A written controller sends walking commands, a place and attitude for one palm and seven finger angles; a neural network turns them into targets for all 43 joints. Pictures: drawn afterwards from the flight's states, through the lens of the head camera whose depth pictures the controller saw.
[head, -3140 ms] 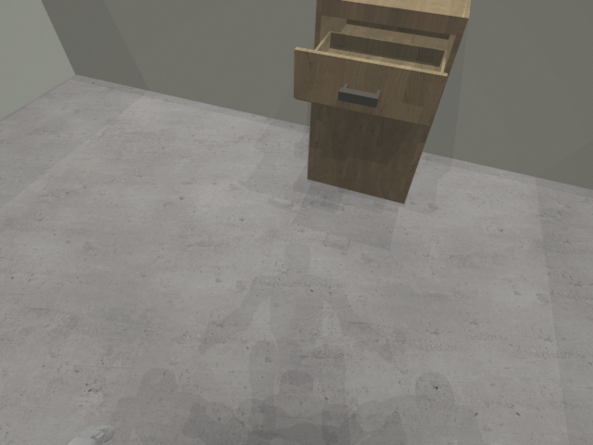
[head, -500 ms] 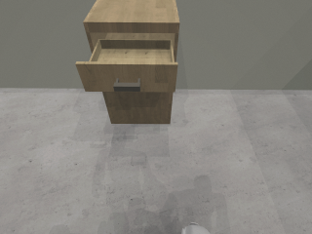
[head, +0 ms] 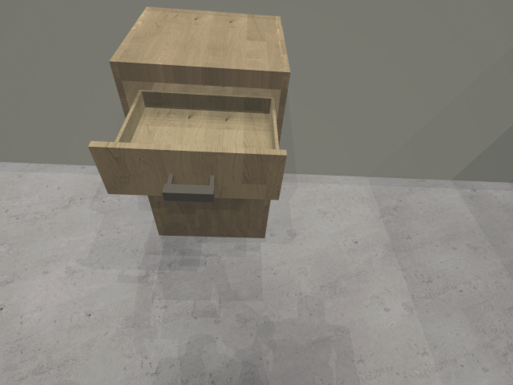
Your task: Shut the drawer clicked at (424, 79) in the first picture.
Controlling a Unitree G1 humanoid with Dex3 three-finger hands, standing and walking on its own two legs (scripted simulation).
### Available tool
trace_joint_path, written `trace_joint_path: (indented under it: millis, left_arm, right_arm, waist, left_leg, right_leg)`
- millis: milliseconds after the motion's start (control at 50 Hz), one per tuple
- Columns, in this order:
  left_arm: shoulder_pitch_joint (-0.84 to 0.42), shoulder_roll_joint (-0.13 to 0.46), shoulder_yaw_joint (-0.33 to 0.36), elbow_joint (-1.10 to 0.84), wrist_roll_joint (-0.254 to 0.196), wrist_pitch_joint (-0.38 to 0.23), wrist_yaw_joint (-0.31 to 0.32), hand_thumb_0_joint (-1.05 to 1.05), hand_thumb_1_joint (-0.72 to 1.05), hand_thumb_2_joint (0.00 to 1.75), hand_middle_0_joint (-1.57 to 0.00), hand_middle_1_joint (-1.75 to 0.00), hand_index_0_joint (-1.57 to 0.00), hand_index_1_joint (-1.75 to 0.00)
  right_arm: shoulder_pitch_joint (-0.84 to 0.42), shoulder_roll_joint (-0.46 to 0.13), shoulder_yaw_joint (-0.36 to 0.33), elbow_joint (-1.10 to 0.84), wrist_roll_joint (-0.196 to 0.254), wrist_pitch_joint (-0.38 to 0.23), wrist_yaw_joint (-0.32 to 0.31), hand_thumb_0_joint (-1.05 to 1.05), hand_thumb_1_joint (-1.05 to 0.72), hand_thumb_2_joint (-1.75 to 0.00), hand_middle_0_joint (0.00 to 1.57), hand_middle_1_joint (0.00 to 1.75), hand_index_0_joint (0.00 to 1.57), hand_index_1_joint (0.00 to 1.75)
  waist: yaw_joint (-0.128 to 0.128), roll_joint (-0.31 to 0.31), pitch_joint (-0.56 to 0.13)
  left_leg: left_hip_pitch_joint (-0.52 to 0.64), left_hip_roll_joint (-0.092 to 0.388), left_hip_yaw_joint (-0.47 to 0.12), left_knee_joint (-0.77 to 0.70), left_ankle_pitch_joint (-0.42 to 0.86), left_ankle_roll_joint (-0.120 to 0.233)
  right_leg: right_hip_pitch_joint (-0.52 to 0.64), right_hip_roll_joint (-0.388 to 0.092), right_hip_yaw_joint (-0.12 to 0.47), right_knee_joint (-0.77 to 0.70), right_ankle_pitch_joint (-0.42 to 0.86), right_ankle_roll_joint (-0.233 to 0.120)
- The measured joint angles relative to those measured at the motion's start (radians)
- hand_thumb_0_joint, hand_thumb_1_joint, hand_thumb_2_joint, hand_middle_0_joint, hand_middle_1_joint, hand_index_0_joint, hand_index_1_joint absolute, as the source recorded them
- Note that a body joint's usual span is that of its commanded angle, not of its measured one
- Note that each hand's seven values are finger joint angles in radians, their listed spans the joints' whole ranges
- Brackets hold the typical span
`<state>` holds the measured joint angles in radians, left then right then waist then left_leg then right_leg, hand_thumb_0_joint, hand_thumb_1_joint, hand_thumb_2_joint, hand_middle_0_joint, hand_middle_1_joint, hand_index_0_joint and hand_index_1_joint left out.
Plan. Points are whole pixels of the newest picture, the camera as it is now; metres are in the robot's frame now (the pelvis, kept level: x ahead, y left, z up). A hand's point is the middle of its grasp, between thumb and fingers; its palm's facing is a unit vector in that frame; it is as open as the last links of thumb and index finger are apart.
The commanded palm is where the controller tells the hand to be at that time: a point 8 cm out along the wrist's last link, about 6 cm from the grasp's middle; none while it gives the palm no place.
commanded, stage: take the last steps up to it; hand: left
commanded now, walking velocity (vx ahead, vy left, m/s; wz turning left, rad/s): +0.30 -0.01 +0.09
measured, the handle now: (190, 185) +0.55 +0.19 -0.07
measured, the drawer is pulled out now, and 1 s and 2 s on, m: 0.29 0.29 0.29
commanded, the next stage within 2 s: come to a stop and stand still in 0.54 s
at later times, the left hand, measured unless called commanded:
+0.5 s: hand (163, 339) +0.23 +0.19 -0.17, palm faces +0.01 -0.99 -0.15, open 7.4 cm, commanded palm none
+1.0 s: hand (162, 329) +0.25 +0.20 -0.18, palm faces +0.13 -0.97 -0.23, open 7.3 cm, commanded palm none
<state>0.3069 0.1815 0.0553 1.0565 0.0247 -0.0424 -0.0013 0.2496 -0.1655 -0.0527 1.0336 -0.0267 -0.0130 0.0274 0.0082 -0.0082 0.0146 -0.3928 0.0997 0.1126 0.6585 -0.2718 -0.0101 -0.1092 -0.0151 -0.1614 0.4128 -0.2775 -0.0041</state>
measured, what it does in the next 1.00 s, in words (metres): walks ahead: left foot, then right foot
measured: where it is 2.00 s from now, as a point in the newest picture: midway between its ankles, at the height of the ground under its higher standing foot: outside the picture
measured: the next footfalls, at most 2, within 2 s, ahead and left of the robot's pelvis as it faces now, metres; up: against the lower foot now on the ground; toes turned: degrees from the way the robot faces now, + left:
left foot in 0.04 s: +0.12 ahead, +0.11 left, +0.00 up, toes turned +9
right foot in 0.60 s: +0.32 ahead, -0.12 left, +0.00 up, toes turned -6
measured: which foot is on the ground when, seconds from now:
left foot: up 0.00-0.02, down 0.04-0.60, up 0.62-1.00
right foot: down 0.00-0.04, up 0.06-0.58, down 0.60-1.00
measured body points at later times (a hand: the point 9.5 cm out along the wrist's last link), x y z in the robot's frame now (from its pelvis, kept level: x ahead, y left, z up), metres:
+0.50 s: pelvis +0.15 +0.02 +0.01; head +0.17 +0.03 +0.46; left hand +0.23 +0.24 -0.15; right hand +0.06 -0.17 -0.14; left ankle +0.08 +0.10 -0.74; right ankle +0.26 -0.12 -0.69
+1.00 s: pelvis +0.22 +0.00 +0.00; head +0.24 +0.01 +0.44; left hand +0.25 +0.25 -0.16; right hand +0.33 -0.24 -0.14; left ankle +0.24 +0.12 -0.72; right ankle +0.28 -0.11 -0.74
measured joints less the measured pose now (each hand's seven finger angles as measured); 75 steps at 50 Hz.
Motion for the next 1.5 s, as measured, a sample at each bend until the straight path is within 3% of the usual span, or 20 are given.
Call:
trace_joint_path:
  millis: [40,100,140,200,280,380,540,600,680,720,840,980,1040,1120,1180,1240,1320,1380,1500]
  left_arm:
    - [0.031,0.002,0.003,0.014,-0.003,0.010,-0.001,0.00,0.91,0.90,-0.20,-0.30,-0.20,-0.30]
    - [0.042,0.010,0.007,0.042,-0.003,0.038,-0.002,0.00,0.91,0.90,-0.20,-0.30,-0.20,-0.30]
    - [0.033,0.013,0.010,0.052,0.000,0.042,-0.008,0.01,0.91,0.90,-0.20,-0.30,-0.19,-0.30]
    - [0.007,0.014,0.013,0.046,0.003,0.038,-0.013,0.01,0.91,0.90,-0.20,-0.30,-0.19,-0.30]
    - [-0.033,0.006,0.012,0.026,0.002,0.039,-0.010,0.01,0.91,0.90,-0.20,-0.29,-0.19,-0.30]
    - [-0.087,0.002,0.014,0.013,0.001,0.049,-0.005,0.01,0.92,0.90,-0.20,-0.30,-0.19,-0.30]
    - [-0.174,-0.019,0.007,-0.015,-0.003,0.047,-0.006,0.01,0.92,0.90,-0.19,-0.29,-0.19,-0.30]
    - [-0.188,-0.028,0.000,-0.038,-0.001,0.018,-0.008,0.00,0.91,0.90,-0.20,-0.30,-0.19,-0.30]
    - [-0.186,-0.051,-0.009,-0.047,-0.009,-0.020,0.003,0.00,0.91,0.90,-0.20,-0.30,-0.19,-0.30]
    - [-0.168,-0.059,0.002,-0.048,-0.021,-0.021,0.023,-0.01,0.92,0.90,-0.20,-0.30,-0.20,-0.30]
    - [-0.139,-0.032,-0.005,-0.040,-0.006,0.023,0.041,-0.03,0.94,0.90,-0.20,-0.30,-0.20,-0.30]
    - [-0.097,-0.003,0.001,-0.036,0.004,0.058,0.037,-0.01,0.92,0.90,-0.20,-0.30,-0.20,-0.30]
    - [-0.073,0.016,0.005,-0.027,-0.003,0.072,0.036,0.00,0.91,0.90,-0.20,-0.30,-0.20,-0.30]
    - [-0.058,0.035,0.005,-0.005,-0.006,0.095,0.039,0.00,0.91,0.90,-0.20,-0.30,-0.20,-0.30]
    - [-0.039,0.033,0.002,0.009,-0.004,0.092,0.037,0.00,0.91,0.90,-0.20,-0.30,-0.19,-0.30]
    - [-0.017,0.023,-0.005,0.026,-0.005,0.088,0.038,0.00,0.91,0.90,-0.20,-0.30,-0.19,-0.30]
    - [0.000,0.003,-0.019,0.052,-0.006,0.089,0.040,0.00,0.91,0.90,-0.20,-0.30,-0.19,-0.30]
    - [0.008,-0.008,-0.028,0.065,-0.006,0.076,0.042,0.00,0.91,0.90,-0.20,-0.30,-0.19,-0.30]
    - [0.015,-0.054,-0.050,0.096,-0.010,0.048,0.041,0.00,0.91,0.90,-0.20,-0.30,-0.19,-0.30]
  right_arm:
    - [0.003,-0.002,0.003,-0.008,-0.002,-0.018,-0.002,0.01,-0.93,-0.89,0.20,0.30,0.20,0.30]
    - [0.003,0.013,0.010,-0.018,-0.007,-0.039,-0.017,0.00,-0.92,-0.89,0.20,0.30,0.20,0.30]
    - [0.020,0.024,0.014,-0.015,-0.003,-0.046,-0.031,0.00,-0.92,-0.89,0.20,0.30,0.20,0.30]
    - [0.058,0.039,0.022,0.012,0.004,-0.057,-0.042,0.00,-0.93,-0.89,0.20,0.30,0.20,0.30]
    - [0.111,0.064,0.031,0.055,0.011,-0.059,-0.046,0.00,-0.92,-0.89,0.20,0.30,0.20,0.30]
    - [0.167,0.099,0.036,0.093,0.010,-0.055,-0.047,0.00,-0.92,-0.89,0.20,0.30,0.20,0.30]
    - [0.220,0.107,0.026,0.125,-0.004,-0.041,-0.047,0.00,-0.91,-0.89,0.21,0.30,0.20,0.30]
    - [0.244,0.099,0.021,0.136,0.001,-0.034,-0.046,0.00,-0.91,-0.89,0.21,0.30,0.20,0.30]
    - [0.191,0.068,0.014,0.139,0.013,-0.003,-0.043,0.01,-0.91,-0.89,0.21,0.30,0.20,0.30]
    - [0.151,0.048,0.008,0.120,0.013,0.007,-0.049,0.01,-0.91,-0.89,0.20,0.30,0.20,0.30]
    - [0.011,-0.006,-0.006,0.030,0.013,0.044,-0.052,0.00,-0.92,-0.89,0.20,0.30,0.20,0.30]
    - [-0.109,-0.026,-0.009,-0.043,0.016,0.051,-0.039,0.00,-0.92,-0.89,0.20,0.30,0.20,0.30]
    - [-0.119,-0.019,0.000,-0.055,0.015,0.031,-0.037,0.00,-0.92,-0.89,0.20,0.30,0.20,0.30]
    - [-0.110,0.015,0.024,-0.045,0.005,0.029,-0.042,0.00,-0.92,-0.89,0.20,0.30,0.20,0.30]
    - [-0.107,0.033,0.036,-0.029,0.008,0.031,-0.050,0.00,-0.91,-0.89,0.20,0.30,0.20,0.30]
    - [-0.108,0.038,0.035,-0.017,0.013,0.025,-0.056,0.00,-0.93,-0.89,0.20,0.30,0.20,0.30]
    - [-0.101,0.036,0.030,0.001,0.014,0.021,-0.056,0.00,-0.93,-0.89,0.21,0.30,0.21,0.30]
    - [-0.082,0.033,0.027,0.021,0.019,0.019,-0.054,-0.01,-0.93,-0.89,0.21,0.30,0.21,0.30]
    - [-0.030,-0.008,0.018,0.077,0.022,0.028,-0.050,-0.01,-0.94,-0.89,0.20,0.30,0.20,0.30]
  waist:
    - [0.002,-0.008,-0.003]
    - [-0.003,-0.036,0.011]
    - [-0.011,-0.043,0.016]
    - [-0.010,-0.048,0.019]
    - [-0.008,-0.043,0.019]
    - [-0.026,-0.042,0.024]
    - [-0.078,-0.021,0.047]
    - [-0.083,-0.012,0.048]
    - [-0.065,0.022,0.069]
    - [-0.055,0.028,0.062]
    - [-0.028,0.036,0.036]
    - [0.018,0.009,0.051]
    - [0.025,-0.010,0.046]
    - [0.039,-0.047,0.045]
    - [0.042,-0.048,0.036]
    - [0.039,-0.049,0.029]
    - [0.024,-0.039,0.022]
    - [0.016,-0.042,0.013]
    - [-0.010,0.022,0.014]
  left_leg:
    - [0.055,-0.016,0.010,-0.083,0.027,0.022]
    - [0.069,-0.041,0.034,-0.043,0.003,0.071]
    - [0.113,-0.055,0.041,-0.089,0.003,0.076]
    - [0.191,-0.080,0.046,-0.198,0.033,0.081]
    - [0.274,-0.099,0.043,-0.303,0.054,0.085]
    - [0.347,-0.109,0.033,-0.360,0.041,0.075]
    - [0.403,-0.093,0.024,-0.317,-0.055,0.033]
    - [0.381,-0.074,0.009,-0.192,-0.146,0.008]
    - [0.164,-0.047,-0.063,0.315,-0.248,0.021]
    - [0.074,-0.040,-0.072,0.420,-0.208,0.012]
    - [-0.037,-0.038,-0.073,0.292,-0.133,-0.029]
    - [0.026,-0.068,-0.075,0.110,-0.124,-0.034]
    - [0.120,-0.074,-0.069,-0.086,0.004,-0.011]
    - [0.143,-0.098,-0.055,-0.126,0.020,0.050]
    - [0.164,-0.107,-0.050,-0.194,0.059,0.062]
    - [0.175,-0.120,-0.037,-0.242,0.091,0.069]
    - [0.172,-0.132,-0.022,-0.265,0.112,0.072]
    - [0.152,-0.146,-0.009,-0.248,0.113,0.066]
    - [0.172,-0.115,-0.030,-0.274,0.140,0.046]
  right_leg:
    - [-0.011,-0.017,-0.001,0.085,-0.067,0.010]
    - [-0.144,-0.031,0.059,0.442,-0.192,-0.009]
    - [-0.240,-0.035,0.080,0.629,-0.146,-0.014]
    - [-0.340,-0.061,0.095,0.702,-0.037,0.001]
    - [-0.420,-0.089,0.109,0.670,0.044,0.024]
    - [-0.453,-0.105,0.106,0.561,0.083,0.036]
    - [-0.368,-0.074,0.067,0.281,0.052,0.004]
    - [-0.260,-0.048,0.048,0.136,0.113,-0.020]
    - [-0.234,-0.023,0.012,0.187,0.058,-0.049]
    - [-0.199,-0.014,0.003,0.144,0.064,-0.044]
    - [-0.171,-0.012,0.003,0.075,0.090,-0.047]
    - [-0.184,-0.037,0.027,0.093,0.091,-0.019]
    - [-0.205,-0.047,0.033,0.140,0.071,0.005]
    - [-0.236,-0.031,0.111,0.297,-0.127,0.012]
    - [-0.248,-0.017,0.149,0.428,-0.140,0.016]
    - [-0.215,-0.025,0.157,0.432,-0.148,0.027]
    - [-0.126,-0.036,0.148,0.288,-0.160,0.030]
    - [-0.039,-0.043,0.152,0.090,-0.053,0.020]
    - [0.005,-0.008,0.133,0.013,-0.010,0.009]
